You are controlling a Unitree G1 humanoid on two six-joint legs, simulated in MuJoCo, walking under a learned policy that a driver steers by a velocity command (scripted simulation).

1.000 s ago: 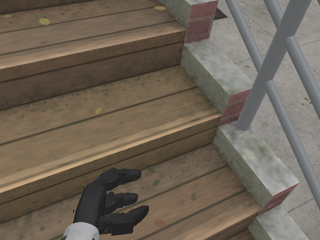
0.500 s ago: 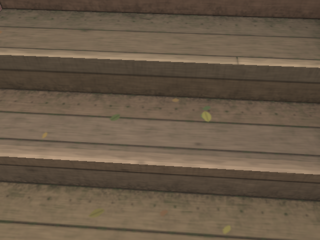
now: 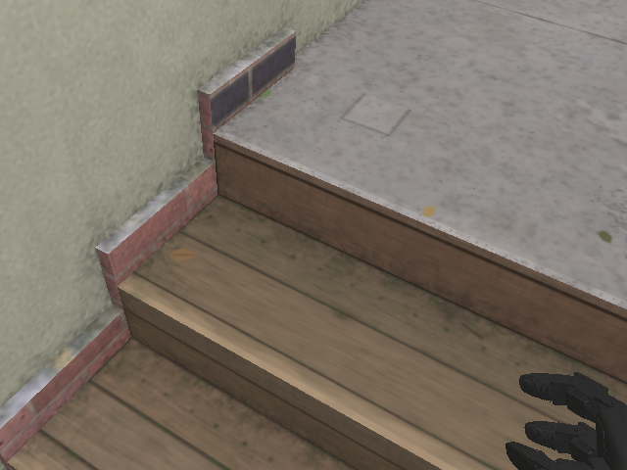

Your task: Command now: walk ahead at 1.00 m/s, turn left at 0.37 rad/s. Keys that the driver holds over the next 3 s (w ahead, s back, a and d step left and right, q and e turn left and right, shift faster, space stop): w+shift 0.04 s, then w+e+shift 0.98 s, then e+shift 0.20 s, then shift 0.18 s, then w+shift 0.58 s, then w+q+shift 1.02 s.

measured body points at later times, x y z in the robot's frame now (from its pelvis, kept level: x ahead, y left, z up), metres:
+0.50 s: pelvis +0.45 +0.02 +0.21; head +0.46 +0.03 +0.66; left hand +0.77 +0.14 +0.20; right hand +0.30 -0.20 +0.08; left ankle +0.33 +0.13 -0.53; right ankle +0.55 -0.11 -0.23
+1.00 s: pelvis +0.89 -0.11 +0.42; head +0.94 -0.14 +0.86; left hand +1.05 +0.12 +0.28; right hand +1.02 -0.42 +0.39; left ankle +1.07 -0.09 -0.21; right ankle +0.68 -0.09 -0.22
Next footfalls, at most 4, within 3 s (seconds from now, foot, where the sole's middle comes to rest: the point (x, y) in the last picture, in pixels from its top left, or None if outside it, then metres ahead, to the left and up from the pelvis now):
0.16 left None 0.37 0.13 -0.57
0.62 right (365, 329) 0.67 -0.07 -0.41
0.96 left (379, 114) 1.11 -0.10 -0.24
1.32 right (528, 110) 1.16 -0.44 -0.24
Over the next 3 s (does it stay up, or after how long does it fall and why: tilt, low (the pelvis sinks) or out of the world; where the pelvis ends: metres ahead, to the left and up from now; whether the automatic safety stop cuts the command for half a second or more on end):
stays up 2.04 -1.37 0.51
